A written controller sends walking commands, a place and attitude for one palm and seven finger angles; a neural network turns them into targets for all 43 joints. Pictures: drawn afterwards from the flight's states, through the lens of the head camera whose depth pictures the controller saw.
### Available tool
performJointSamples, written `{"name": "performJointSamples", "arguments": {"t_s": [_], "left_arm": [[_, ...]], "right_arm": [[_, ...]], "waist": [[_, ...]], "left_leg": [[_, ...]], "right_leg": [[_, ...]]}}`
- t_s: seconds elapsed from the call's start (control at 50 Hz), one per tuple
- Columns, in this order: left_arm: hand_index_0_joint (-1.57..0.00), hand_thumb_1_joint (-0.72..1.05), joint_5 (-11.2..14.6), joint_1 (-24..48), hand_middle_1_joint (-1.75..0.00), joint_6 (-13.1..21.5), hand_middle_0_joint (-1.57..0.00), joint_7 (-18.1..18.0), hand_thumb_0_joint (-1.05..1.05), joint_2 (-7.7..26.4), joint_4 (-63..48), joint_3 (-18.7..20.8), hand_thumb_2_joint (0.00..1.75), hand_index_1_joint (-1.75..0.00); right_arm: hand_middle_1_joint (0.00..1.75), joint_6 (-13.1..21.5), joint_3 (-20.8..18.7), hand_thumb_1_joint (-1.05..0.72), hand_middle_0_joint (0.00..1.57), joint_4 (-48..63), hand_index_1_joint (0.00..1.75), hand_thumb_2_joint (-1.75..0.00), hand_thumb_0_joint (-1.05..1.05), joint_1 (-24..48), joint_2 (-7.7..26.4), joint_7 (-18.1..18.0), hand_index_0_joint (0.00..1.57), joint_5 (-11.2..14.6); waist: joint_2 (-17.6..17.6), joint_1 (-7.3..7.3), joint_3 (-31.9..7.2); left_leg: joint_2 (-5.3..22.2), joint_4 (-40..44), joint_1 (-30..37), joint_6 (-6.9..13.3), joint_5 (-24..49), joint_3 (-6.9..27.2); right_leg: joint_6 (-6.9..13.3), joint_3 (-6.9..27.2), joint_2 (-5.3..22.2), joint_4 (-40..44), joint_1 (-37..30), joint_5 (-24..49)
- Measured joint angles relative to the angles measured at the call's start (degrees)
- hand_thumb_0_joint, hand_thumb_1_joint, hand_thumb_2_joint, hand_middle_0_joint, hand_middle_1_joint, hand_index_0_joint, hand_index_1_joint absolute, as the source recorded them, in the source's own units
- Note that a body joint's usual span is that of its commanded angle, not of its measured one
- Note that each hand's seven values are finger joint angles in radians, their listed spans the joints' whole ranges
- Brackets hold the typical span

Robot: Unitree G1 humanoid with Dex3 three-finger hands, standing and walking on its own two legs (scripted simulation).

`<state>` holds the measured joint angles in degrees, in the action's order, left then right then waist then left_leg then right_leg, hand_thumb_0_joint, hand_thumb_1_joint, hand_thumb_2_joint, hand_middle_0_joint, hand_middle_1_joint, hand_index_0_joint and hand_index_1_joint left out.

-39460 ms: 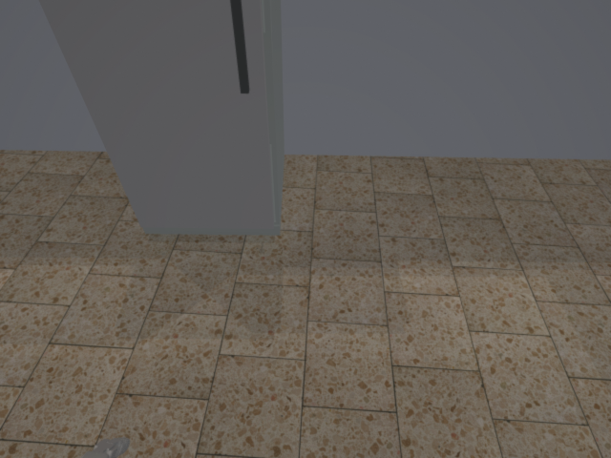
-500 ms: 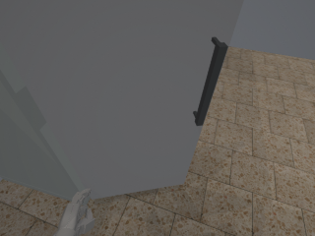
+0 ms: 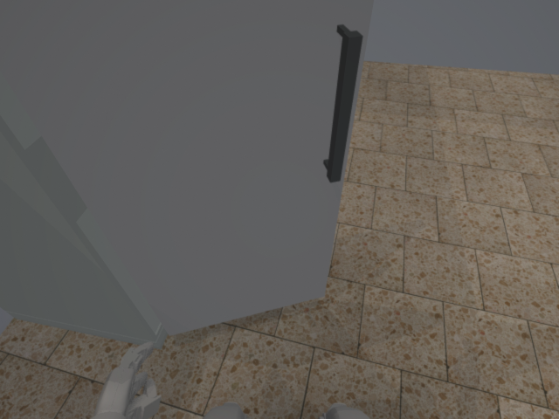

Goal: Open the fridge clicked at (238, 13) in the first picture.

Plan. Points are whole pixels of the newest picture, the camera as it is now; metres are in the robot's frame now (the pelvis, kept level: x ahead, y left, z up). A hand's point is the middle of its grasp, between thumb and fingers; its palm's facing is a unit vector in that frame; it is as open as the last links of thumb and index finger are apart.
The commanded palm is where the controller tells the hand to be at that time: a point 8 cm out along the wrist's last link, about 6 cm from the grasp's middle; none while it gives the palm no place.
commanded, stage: step back with the hand held close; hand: right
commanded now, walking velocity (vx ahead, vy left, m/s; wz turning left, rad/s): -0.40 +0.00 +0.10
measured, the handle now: (337, 113) +0.61 -0.08 +0.13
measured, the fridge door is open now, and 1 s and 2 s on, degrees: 64 64 64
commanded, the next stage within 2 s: stop stepping back and stand still in 0.20 s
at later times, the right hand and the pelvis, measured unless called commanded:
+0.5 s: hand out of the picture +0.10 -0.25 +0.20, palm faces +0.37 +0.84 -0.40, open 7.4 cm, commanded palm +0.04 -0.30 +0.21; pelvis -0.13 -0.01 +0.02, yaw +6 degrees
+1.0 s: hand out of the picture +0.04 -0.27 +0.19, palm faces +0.40 +0.83 -0.39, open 7.4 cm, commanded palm -0.02 -0.31 +0.21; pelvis -0.19 -0.02 +0.01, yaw +6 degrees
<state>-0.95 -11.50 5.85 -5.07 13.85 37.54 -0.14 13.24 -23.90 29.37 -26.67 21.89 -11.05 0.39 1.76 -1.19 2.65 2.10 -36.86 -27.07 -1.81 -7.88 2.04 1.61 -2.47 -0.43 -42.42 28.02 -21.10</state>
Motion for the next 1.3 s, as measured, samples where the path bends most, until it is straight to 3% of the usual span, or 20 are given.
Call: {"name": "performJointSamples", "arguments": {"t_s": [0.08, 0.14, 0.22, 0.26, 0.3, 0.36, 0.42, 0.46, 0.5, 0.56, 0.62, 0.68, 0.72, 0.78, 0.94, 1.0, 1.14, 1.18, 1.22, 1.3], "left_arm": [[-0.2, 0.9, -0.48, 1.18, -0.3, 1.36, -0.21, -0.72, 0.02, -0.93, -1.08, 0.55, 0.9, -0.3], [-0.2, 0.9, -0.09, 1.92, -0.3, 2.0, -0.21, 0.48, 0.02, -3.33, 0.14, 0.94, 0.89, -0.3], [-0.2, 0.9, -0.12, 2.43, -0.3, 3.25, -0.21, 1.49, 0.02, -4.93, -0.41, 0.25, 0.89, -0.3], [-0.2, 0.9, -0.11, 3.53, -0.3, 3.38, -0.21, 1.79, 0.02, -5.61, -1.08, -0.38, 0.89, -0.3], [-0.2, 0.9, -0.29, 4.97, -0.3, 2.62, -0.21, 1.61, 0.01, -4.75, 0.8, -0.53, 0.89, -0.3], [-0.2, 0.9, 0.12, 4.32, -0.3, 0.6, -0.21, 1.22, 0.02, -5.05, 2.23, -1.62, 0.89, -0.3], [-0.2, 0.9, 0.63, 2.77, -0.3, -0.11, -0.21, 0.91, 0.02, -5.15, -0.24, -2.8, 0.89, -0.3], [-0.21, 0.9, 0.89, 1.46, -0.3, 0.5, -0.21, 0.82, 0.02, -3.15, -3.14, -2.61, 0.89, -0.3], [-0.2, 0.9, 1.1, 1.58, -0.3, 1.06, -0.21, 0.38, 0.02, -2.0, -3.5, -1.27, 0.89, -0.3], [-0.2, 0.9, 0.87, 1.14, -0.3, 0.5, -0.21, 0.16, 0.01, -2.0, -2.63, -0.95, 0.89, -0.3], [-0.2, 0.9, -0.03, -0.82, -0.3, 0.58, -0.21, 0.36, 0.01, -1.87, -2.55, -0.79, 0.9, -0.3], [-0.2, 0.9, -0.21, -3.13, -0.3, 0.14, -0.21, 0.58, 0.01, -1.21, -2.28, -0.25, 0.9, -0.3], [-0.2, 0.9, -0.29, -4.16, -0.3, -0.4, -0.21, 0.76, 0.01, -1.01, -0.87, 0.27, 0.9, -0.3], [-0.2, 0.9, -0.41, -4.97, -0.3, -0.69, -0.21, 1.0, 0.02, -0.52, 2.03, 0.74, 0.9, -0.3], [-0.2, 0.9, 0.28, -6.66, -0.3, 0.72, -0.21, -0.7, 0.02, 1.17, 2.74, 1.62, 0.9, -0.3], [-0.2, 0.9, 0.26, -4.37, -0.3, 0.93, -0.2, -0.76, 0.02, -0.33, 2.48, 1.07, 0.9, -0.3], [-0.2, 0.9, 0.09, -3.27, -0.3, 1.94, -0.21, 1.36, 0.02, -3.91, 1.56, -1.15, 0.9, -0.3], [-0.2, 0.9, -0.22, -2.42, -0.3, 2.41, -0.21, 3.9, 0.01, -3.27, 4.73, 0.07, 0.89, -0.3], [-0.2, 0.9, -0.02, -1.06, -0.3, -0.83, -0.21, 5.43, 0.01, -1.65, 6.35, 0.66, 0.89, -0.3], [-0.2, 0.9, -0.15, 0.42, -0.3, -5.35, -0.21, 6.56, 0.01, 1.08, 6.67, 1.25, 0.89, -0.3]], "right_arm": [[0.31, -0.21, -0.15, -0.88, 0.21, -0.78, 0.31, -0.9, 0.02, 3.48, 0.87, 0.33, 0.21, -0.39], [0.31, -0.14, -1.39, -0.88, 0.22, -0.94, 0.31, -0.9, 0.02, 3.45, 1.99, 0.88, 0.21, 0.7], [0.31, -0.97, -1.9, -0.89, 0.21, 1.0, 0.3, -0.9, 0.02, 0.88, 1.07, 0.75, 0.21, 2.34], [0.31, -1.08, -2.12, -0.89, 0.21, 2.43, 0.3, -0.9, 0.02, 0.67, 1.38, 0.64, 0.21, 2.45], [0.31, -1.07, 0.66, -0.89, 0.21, 1.78, 0.3, -0.9, 0.02, 2.65, -0.76, 0.82, 0.21, 1.46], [0.31, -2.72, 2.53, -0.88, 0.21, 1.3, 0.3, -0.9, 0.02, 3.33, -0.45, 1.72, 0.21, 0.64], [0.31, -3.56, 0.96, -0.88, 0.21, 0.74, 0.31, -0.9, 0.02, 1.45, 1.56, 2.12, 0.21, 0.89], [0.31, -3.91, 0.46, -0.88, 0.21, -0.01, 0.3, -0.9, 0.02, -0.01, 2.06, 2.04, 0.21, 1.38], [0.31, -4.07, 0.74, -0.89, 0.21, -2.21, 0.3, -0.9, 0.01, 0.72, 2.58, 2.18, 0.21, 1.53], [0.31, -4.63, 0.66, -0.89, 0.21, -5.46, 0.3, -0.9, 0.02, 0.54, 2.53, 2.43, 0.21, 1.56], [0.31, -5.11, 0.22, -0.89, 0.21, -4.73, 0.3, -0.9, 0.02, -3.13, 2.25, 2.31, 0.21, 1.35], [0.31, -4.9, 0.93, -0.89, 0.21, -1.65, 0.3, -0.9, 0.02, -6.06, 2.13, 2.21, 0.21, 0.97], [0.31, -4.23, 1.23, -0.89, 0.21, 0.62, 0.3, -0.9, 0.02, -6.81, 2.66, 2.2, 0.21, 0.88], [0.31, -2.38, 0.7, -0.88, 0.22, 1.46, 0.31, -0.9, 0.02, -6.05, 2.18, 1.78, 0.22, 0.97], [0.31, -1.94, 0.93, -0.89, 0.21, -7.07, 0.3, -0.9, 0.02, 0.23, -0.33, 0.81, 0.21, 1.2], [0.31, -2.66, 0.6, -0.89, 0.21, -7.85, 0.3, -0.9, 0.02, 0.32, -0.11, 1.1, 0.21, 1.14], [0.31, -3.02, 1.7, -0.89, 0.21, -3.68, 0.3, -0.9, 0.02, -2.09, 0.64, 2.47, 0.21, 0.66], [0.31, -2.2, 5.39, -0.89, 0.21, -10.83, 0.3, -0.9, 0.02, 2.03, 0.91, 4.36, 0.21, -1.32], [0.3, -6.1, 9.88, -0.89, 0.21, -23.18, 0.3, -0.9, 0.01, 7.33, -0.1, 6.95, 0.21, -2.26], [0.3, -13.7, 17.64, -0.9, 0.2, -48.39, 0.3, -0.9, 0.01, 13.3, -4.14, 8.99, 0.2, -2.13]], "waist": [[-2.64, 1.25, 2.04], [-2.15, 0.14, 0.77], [-2.02, -1.74, -2.33], [0.42, -3.26, -3.5], [-0.79, -4.16, -1.79], [1.61, -4.41, -1.31], [4.19, -2.61, -2.91], [1.73, -0.8, -5.02], [0.49, 1.39, -5.5], [2.37, 2.31, -4.49], [2.16, 3.22, -4.27], [0.77, 3.39, -3.82], [1.41, 2.23, -3.44], [1.99, 0.63, -3.29], [-0.79, 2.39, -5.64], [-0.08, 2.41, -3.88], [-0.9, 1.66, -3.02], [-1.47, 0.71, -3.94], [-2.36, 0.58, -4.54], [-4.32, 2.32, -3.61]], "left_leg": [[-4.96, -21.72, -3.44, 0.36, -13.27, 0.68], [-6.91, -30.88, -0.41, 0.71, -17.99, 0.13], [-6.01, -15.72, 11.64, 2.51, -24.0, -3.21], [-4.17, -1.98, 15.95, 5.6, -25.49, -0.95], [-4.48, -1.83, 15.04, 4.83, -21.4, -0.54], [-2.6, 2.58, 16.43, 2.65, -14.07, 1.17], [-1.19, 4.64, 15.74, 2.85, -10.86, 2.41], [-2.56, 4.3, 14.21, 2.16, -11.86, 1.62], [-2.94, 0.85, 11.29, 1.34, -13.29, 1.07], [-2.42, -0.33, 10.35, 1.49, -14.94, 1.75], [-3.0, 0.57, 11.08, 2.27, -16.36, -1.39], [-4.09, 5.36, 13.14, 4.67, -13.95, -3.97], [-3.76, 6.86, 13.08, 6.18, -8.28, -4.02], [-3.39, 7.84, 13.5, 5.67, -5.5, -3.24], [-2.01, 1.42, 11.47, 3.95, -9.9, -4.43], [-1.96, -5.27, 9.49, 2.78, -15.83, -3.01], [-3.1, 0.22, 11.54, 5.42, -9.81, -5.22], [-2.37, 2.15, 11.42, 5.42, -9.19, -6.35], [-1.08, 2.2, 10.73, 4.99, -8.99, -7.37], [0.03, -1.63, 9.1, 3.9, -10.89, -8.72]], "right_leg": [[2.14, 0.19, 3.59, 2.01, 1.77, 15.14], [1.04, -0.26, 4.65, 4.33, 2.51, 16.35], [0.09, -2.36, 5.89, 9.98, 4.17, 20.67], [-2.44, -4.27, 5.02, 8.07, 7.79, 13.67], [-4.49, -1.44, 3.8, -2.78, 10.23, 2.26], [-4.66, -1.21, 0.28, -11.51, 7.42, -1.13], [-3.42, -3.42, -1.02, -2.57, -1.34, 4.17], [-1.91, -2.76, 0.42, 7.08, -8.06, 9.89], [1.09, -1.62, 0.2, 10.22, -8.92, 5.69], [0.94, -3.03, -0.67, 12.81, -9.71, 9.47], [0.33, -3.24, 0.02, 16.29, -10.5, 12.64], [0.08, -1.97, 0.98, 12.34, -8.13, 5.51], [-0.68, -1.1, 0.4, 1.42, -4.08, -0.4], [-1.5, -0.21, 0.53, -10.84, -0.34, -0.72], [-0.06, -0.62, 3.46, 8.53, -11.0, -0.03], [-1.4, -1.85, 2.97, 7.95, -11.21, 8.02], [-1.49, 0.26, 2.74, 0.27, -8.14, -0.57], [-1.41, -0.52, 2.4, -6.32, -4.59, -3.45], [-1.85, -1.56, 2.0, -7.74, -3.33, -4.46], [-1.19, -2.32, 2.13, 2.25, -7.76, 5.43]]}}
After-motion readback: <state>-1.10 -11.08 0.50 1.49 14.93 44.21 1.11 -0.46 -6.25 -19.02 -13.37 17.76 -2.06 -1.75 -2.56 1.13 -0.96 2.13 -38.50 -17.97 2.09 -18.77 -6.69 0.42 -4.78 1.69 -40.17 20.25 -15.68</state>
